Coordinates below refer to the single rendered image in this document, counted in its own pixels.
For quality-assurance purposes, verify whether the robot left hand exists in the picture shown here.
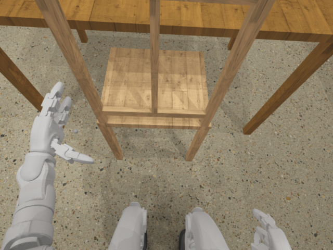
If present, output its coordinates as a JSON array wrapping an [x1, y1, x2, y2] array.
[[30, 81, 94, 164]]

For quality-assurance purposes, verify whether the robot left thigh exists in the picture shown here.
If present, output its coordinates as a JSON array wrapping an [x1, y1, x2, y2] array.
[[108, 206, 147, 250]]

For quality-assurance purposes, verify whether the robot right hand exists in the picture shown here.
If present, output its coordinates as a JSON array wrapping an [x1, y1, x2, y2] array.
[[251, 208, 292, 250]]

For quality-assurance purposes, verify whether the table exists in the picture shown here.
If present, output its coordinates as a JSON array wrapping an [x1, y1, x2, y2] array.
[[0, 0, 333, 135]]

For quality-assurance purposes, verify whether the robot left forearm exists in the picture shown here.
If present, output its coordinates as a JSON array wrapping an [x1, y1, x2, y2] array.
[[1, 151, 56, 250]]

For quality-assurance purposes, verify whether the chair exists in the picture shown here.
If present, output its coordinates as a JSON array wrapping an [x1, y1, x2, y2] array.
[[35, 0, 276, 161]]

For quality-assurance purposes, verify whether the robot right shin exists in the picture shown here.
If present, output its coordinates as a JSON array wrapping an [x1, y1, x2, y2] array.
[[185, 207, 203, 250]]

